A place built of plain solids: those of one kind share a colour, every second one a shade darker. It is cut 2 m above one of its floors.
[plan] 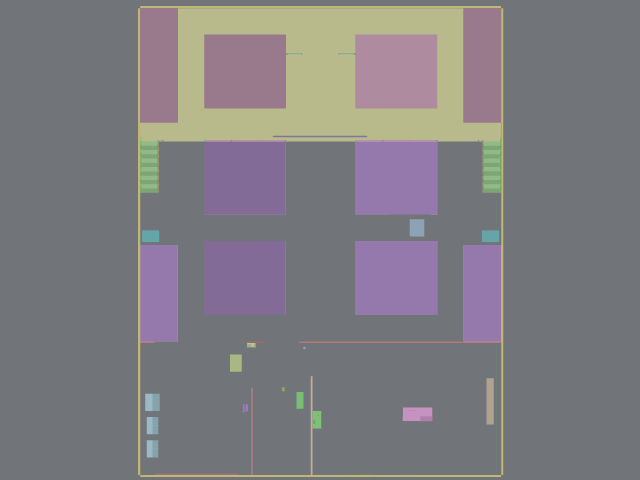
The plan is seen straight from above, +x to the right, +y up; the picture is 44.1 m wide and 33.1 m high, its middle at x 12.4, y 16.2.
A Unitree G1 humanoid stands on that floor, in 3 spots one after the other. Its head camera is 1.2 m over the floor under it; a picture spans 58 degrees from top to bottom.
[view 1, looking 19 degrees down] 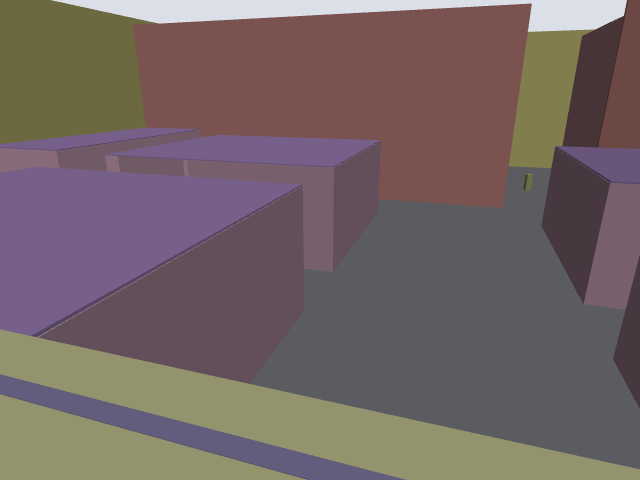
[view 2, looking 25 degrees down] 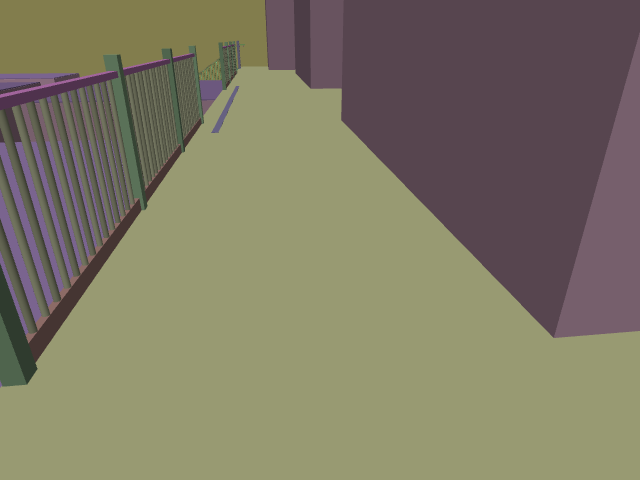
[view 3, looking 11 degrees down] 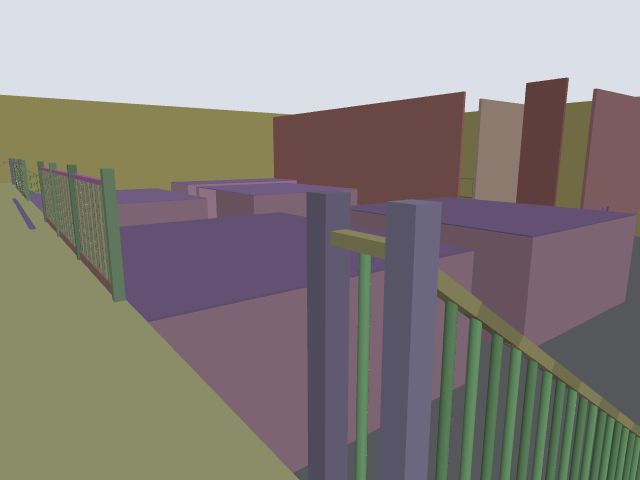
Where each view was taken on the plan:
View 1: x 12.45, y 24.40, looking -72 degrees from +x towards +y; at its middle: units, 9.19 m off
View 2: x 21.89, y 24.05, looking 173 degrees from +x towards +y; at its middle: slab_deck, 2.84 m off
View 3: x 0.61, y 23.80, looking -37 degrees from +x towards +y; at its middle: deck_guard_newel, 1.19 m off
